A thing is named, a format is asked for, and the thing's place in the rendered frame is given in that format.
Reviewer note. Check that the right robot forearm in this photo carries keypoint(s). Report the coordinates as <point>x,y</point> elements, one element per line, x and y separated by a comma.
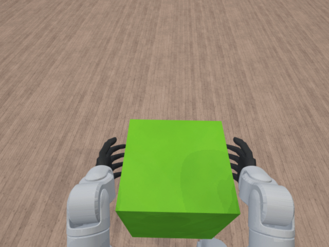
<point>271,209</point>

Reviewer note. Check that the carton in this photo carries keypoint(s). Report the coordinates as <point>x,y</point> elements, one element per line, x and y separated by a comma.
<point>176,180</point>

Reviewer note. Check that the robot right hand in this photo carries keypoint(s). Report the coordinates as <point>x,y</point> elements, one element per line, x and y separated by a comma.
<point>244,159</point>

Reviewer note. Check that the robot left hand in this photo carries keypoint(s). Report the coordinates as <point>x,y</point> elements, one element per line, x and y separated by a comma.
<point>105,157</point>

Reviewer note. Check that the left robot forearm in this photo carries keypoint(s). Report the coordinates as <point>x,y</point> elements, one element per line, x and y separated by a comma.
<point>88,215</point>

